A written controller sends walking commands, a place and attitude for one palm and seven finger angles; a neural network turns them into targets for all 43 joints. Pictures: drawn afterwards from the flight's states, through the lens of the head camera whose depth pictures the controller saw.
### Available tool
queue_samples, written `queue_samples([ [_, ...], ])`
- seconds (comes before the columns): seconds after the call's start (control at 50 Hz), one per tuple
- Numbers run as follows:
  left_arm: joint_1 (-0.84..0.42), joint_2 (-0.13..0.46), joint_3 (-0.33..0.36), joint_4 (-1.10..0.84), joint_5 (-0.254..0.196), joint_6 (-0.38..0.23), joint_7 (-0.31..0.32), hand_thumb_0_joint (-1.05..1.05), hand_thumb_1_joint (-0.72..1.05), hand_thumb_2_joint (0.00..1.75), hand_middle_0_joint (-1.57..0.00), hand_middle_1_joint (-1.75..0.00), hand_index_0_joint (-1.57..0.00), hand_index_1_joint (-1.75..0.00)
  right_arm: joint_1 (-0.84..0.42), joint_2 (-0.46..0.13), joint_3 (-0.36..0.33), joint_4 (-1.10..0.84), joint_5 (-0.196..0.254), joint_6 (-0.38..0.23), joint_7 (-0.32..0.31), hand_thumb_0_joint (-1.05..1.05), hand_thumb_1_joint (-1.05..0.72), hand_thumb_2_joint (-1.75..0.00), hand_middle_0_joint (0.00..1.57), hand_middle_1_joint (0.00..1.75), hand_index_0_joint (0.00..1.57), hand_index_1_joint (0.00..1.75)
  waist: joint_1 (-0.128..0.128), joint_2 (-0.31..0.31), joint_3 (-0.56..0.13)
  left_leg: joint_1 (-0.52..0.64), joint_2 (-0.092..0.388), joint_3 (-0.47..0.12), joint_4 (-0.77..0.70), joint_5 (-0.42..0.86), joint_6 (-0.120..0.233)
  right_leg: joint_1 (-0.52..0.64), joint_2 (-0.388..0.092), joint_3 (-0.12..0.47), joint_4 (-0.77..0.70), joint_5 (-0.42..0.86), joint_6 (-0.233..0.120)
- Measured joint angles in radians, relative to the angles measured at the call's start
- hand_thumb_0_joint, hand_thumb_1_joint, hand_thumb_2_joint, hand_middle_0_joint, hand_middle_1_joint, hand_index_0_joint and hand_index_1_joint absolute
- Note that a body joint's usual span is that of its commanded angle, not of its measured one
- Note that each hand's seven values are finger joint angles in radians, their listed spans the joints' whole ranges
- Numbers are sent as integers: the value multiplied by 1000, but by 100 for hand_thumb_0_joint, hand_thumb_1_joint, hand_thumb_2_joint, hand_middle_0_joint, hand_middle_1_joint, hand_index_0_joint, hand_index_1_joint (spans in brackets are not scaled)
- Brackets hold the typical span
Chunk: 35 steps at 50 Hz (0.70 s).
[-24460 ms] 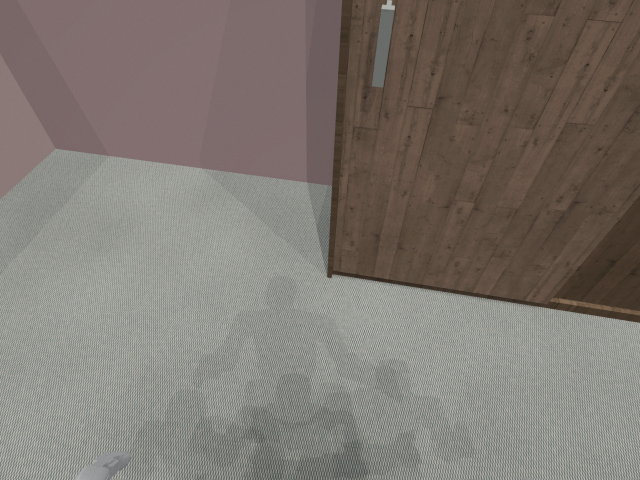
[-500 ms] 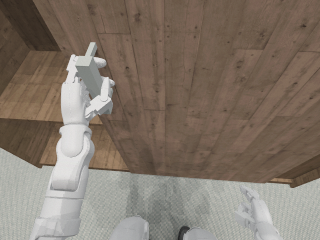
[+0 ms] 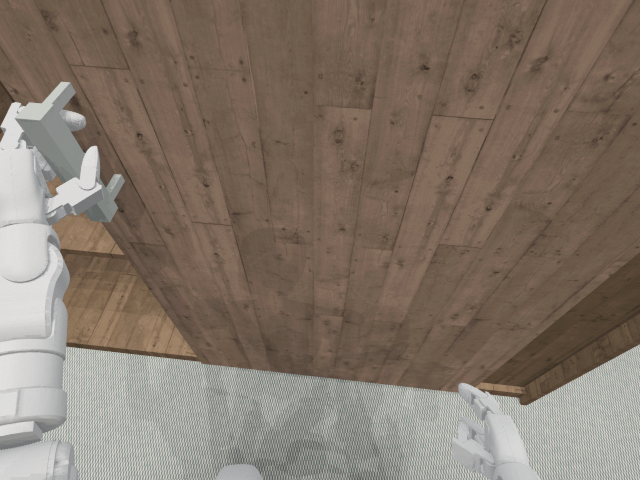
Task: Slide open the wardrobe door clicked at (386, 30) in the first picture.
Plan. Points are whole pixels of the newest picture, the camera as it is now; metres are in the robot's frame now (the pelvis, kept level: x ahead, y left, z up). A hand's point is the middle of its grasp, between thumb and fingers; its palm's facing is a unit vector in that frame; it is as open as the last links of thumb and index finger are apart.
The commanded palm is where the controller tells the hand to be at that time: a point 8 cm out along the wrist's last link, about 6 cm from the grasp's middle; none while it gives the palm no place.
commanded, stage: stop walking and hold the door there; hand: left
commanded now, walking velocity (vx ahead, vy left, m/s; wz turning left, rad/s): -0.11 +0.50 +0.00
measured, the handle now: (84, 156) +0.41 +0.33 +0.16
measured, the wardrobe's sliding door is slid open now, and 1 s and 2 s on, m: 0.60 0.60 0.60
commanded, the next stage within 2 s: none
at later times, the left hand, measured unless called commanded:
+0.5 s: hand (90, 182) +0.37 +0.30 +0.16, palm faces +0.44 -0.87 -0.20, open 6.4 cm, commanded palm +0.33 +0.34 +0.13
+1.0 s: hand (88, 181) +0.36 +0.30 +0.16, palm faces +0.38 -0.91 -0.18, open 6.0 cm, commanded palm +0.33 +0.34 +0.13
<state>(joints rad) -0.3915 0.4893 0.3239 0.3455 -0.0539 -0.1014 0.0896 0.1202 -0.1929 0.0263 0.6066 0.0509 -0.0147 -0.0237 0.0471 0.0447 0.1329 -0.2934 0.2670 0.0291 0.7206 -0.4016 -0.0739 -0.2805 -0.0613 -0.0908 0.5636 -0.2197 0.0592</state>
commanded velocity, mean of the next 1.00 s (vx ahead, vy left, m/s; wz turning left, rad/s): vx -0.01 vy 0.04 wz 0.00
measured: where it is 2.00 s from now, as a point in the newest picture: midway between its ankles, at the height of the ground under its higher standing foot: outside the picture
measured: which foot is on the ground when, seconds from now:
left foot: up 0.00-0.30, down 0.32-1.00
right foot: down 0.00-0.32, up 0.34-0.50, down 0.52-1.00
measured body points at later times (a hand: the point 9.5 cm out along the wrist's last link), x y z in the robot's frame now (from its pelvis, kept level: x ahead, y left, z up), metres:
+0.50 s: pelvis -0.04 +0.02 +0.01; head -0.01 +0.03 +0.46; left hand +0.34 +0.34 +0.17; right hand +0.07 -0.24 -0.09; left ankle +0.02 +0.14 -0.72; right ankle -0.03 -0.10 -0.71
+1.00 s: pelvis -0.08 +0.04 +0.01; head -0.06 +0.05 +0.46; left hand +0.34 +0.35 +0.18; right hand +0.00 -0.24 -0.09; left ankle +0.02 +0.14 -0.72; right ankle -0.04 -0.09 -0.72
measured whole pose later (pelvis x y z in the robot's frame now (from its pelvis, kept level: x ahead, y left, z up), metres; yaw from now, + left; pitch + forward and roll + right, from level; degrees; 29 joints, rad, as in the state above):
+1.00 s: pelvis -0.08 +0.04 +0.01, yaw -6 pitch -3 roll -2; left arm -0.62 0.52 0.34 0.84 -0.04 -0.16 0.11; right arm 0.28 -0.27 0.02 0.72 0.05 -0.06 -0.10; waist -0.04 0.00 0.06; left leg -0.33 0.07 0.09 0.53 -0.16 0.02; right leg -0.26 0.01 -0.04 0.49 -0.18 0.01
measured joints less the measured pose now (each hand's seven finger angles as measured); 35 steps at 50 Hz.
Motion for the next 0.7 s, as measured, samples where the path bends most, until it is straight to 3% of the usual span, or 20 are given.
queue_samples([
  [0.04,19,-15,55,60,3,-5,2,-17,57,79,-45,-140,-31,-136,-30,-62,-22,30,-1,9,-24,1,-90,-90,20,30,21,30,-36,53,10,-70,-79,-47,190,-99,32,-6,-8,-4,35,-45,-3],
  [0.08,25,-21,74,100,-4,8,6,-18,57,77,-45,-140,-33,-136,-41,-112,-48,57,1,10,-44,1,-90,-90,20,30,21,30,-40,63,16,-125,-171,-35,335,-131,41,-8,-30,20,26,-42,-5],
  [0.12,16,-30,86,140,-5,-2,8,-17,57,77,-44,-139,-34,-137,-36,-148,-66,83,1,4,-52,1,-90,-90,20,30,20,30,-45,53,17,-164,-228,-6,396,-121,42,-3,-52,35,6,-24,-4],
  [0.16,10,-30,96,169,3,-24,8,-17,57,77,-44,-138,-34,-137,-23,-165,-74,101,1,5,-54,1,-90,-90,20,30,20,30,-58,28,12,-175,-255,18,368,-97,43,5,-68,39,-11,-13,-1],
  [0.26,-2,-30,90,172,20,-47,11,-15,57,80,-44,-139,-34,-137,36,-164,-82,112,1,1,-56,1,-90,-90,19,30,20,30,-75,-39,-26,-89,-245,21,94,-25,55,3,-76,41,-17,-5,5],
  [0.32,-9,-42,67,142,25,-56,18,-14,58,81,-45,-139,-33,-137,73,-168,-88,99,-2,-11,-62,1,-90,-90,19,30,20,30,-86,-35,-50,1,-207,15,-126,176,63,-18,-52,29,23,-18,15],
  [0.38,-25,-32,40,129,19,-51,36,-13,61,80,-45,-140,-30,-136,88,-117,-86,82,2,-17,-62,1,-90,-90,19,30,20,30,-69,-65,-40,-10,-194,41,-94,149,71,-62,-18,61,145,-199,-22],
  [0.42,-28,-25,35,142,17,-52,39,-12,63,79,-45,-140,-27,-136,106,-81,-67,68,1,-28,-58,1,-90,-90,19,30,20,30,-71,-63,-49,-14,-180,44,-114,145,71,-77,17,49,206,-235,-33],
  [0.46,-40,-19,31,155,15,-39,40,-11,64,78,-45,-140,-26,-136,122,-54,-44,61,1,-42,-55,1,-90,-90,19,30,20,30,-70,-54,-51,-21,-172,45,-130,162,69,-53,40,26,180,-198,-33],
  [0.52,-67,3,33,187,8,-23,38,-11,65,76,-45,-140,-26,-136,134,-24,-10,61,-2,-53,-50,1,-90,-90,20,30,20,30,-58,-58,-51,-45,-177,67,-117,168,65,29,50,14,11,-97,-38],
  [0.58,-86,4,60,240,8,-30,41,-13,65,75,-45,-140,-26,-136,110,-28,6,83,-7,-42,-49,1,-90,-90,20,30,21,30,-77,-1,-21,-53,-159,58,-107,174,62,38,73,8,-25,-30,-67],
  [0.64,-110,2,62,290,12,-33,26,-12,65,74,-45,-139,-30,-136,113,-38,7,102,-1,-34,-55,1,-90,-90,20,30,21,30,-82,6,-22,-61,-195,33,-98,109,64,28,60,19,-26,-27,-66],
  [0.7,-133,-2,45,320,18,-33,16,-12,65,76,-45,-139,-32,-137,124,-53,6,119,-2,-31,-64,1,-90,-90,20,30,21,30,-79,-7,-31,-35,-212,37,-157,236,84,29,50,31,-23,-22,-53],
])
